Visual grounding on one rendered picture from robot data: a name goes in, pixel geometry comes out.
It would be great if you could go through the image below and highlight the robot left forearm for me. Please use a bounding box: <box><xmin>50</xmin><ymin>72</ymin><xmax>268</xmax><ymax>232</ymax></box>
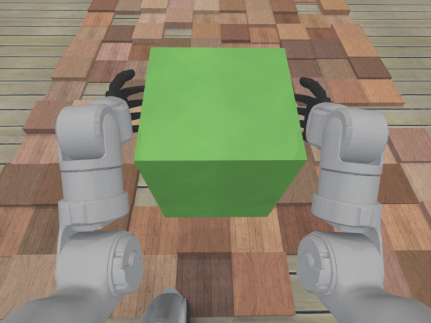
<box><xmin>55</xmin><ymin>96</ymin><xmax>133</xmax><ymax>284</ymax></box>

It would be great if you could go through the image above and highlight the robot left thigh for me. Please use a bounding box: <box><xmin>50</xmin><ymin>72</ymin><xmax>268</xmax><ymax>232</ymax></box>
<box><xmin>139</xmin><ymin>293</ymin><xmax>187</xmax><ymax>323</ymax></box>

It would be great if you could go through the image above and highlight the carton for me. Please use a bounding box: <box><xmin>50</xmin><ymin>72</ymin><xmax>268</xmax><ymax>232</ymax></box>
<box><xmin>134</xmin><ymin>47</ymin><xmax>307</xmax><ymax>217</ymax></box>

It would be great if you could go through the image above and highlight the left robot shin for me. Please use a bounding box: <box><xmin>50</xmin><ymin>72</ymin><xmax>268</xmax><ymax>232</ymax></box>
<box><xmin>162</xmin><ymin>287</ymin><xmax>180</xmax><ymax>295</ymax></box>

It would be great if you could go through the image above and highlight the robot right upper arm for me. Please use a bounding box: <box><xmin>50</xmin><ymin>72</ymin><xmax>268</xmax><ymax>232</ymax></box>
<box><xmin>296</xmin><ymin>231</ymin><xmax>431</xmax><ymax>323</ymax></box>

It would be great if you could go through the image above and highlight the robot left upper arm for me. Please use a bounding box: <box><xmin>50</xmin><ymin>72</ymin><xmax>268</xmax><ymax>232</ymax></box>
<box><xmin>0</xmin><ymin>230</ymin><xmax>143</xmax><ymax>323</ymax></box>

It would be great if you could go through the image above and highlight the right robot hand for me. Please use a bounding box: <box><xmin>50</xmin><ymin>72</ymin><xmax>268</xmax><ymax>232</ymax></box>
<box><xmin>294</xmin><ymin>77</ymin><xmax>331</xmax><ymax>143</ymax></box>

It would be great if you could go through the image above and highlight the robot right forearm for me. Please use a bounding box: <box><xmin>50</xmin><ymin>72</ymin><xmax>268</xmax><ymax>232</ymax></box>
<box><xmin>306</xmin><ymin>102</ymin><xmax>389</xmax><ymax>282</ymax></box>

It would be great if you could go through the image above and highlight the left robot hand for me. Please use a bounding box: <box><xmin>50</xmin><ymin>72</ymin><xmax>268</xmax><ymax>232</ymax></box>
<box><xmin>105</xmin><ymin>69</ymin><xmax>145</xmax><ymax>133</ymax></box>

